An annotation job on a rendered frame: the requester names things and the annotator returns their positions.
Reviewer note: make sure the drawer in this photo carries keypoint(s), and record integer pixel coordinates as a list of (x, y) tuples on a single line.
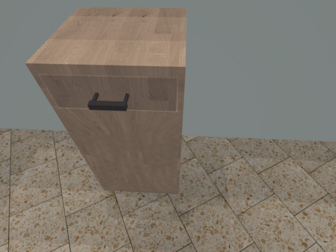
[(145, 93)]

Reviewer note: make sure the cabinet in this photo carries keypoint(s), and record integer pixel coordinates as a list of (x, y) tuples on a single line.
[(133, 150)]

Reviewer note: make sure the handle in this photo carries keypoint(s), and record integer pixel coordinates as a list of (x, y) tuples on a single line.
[(108, 105)]

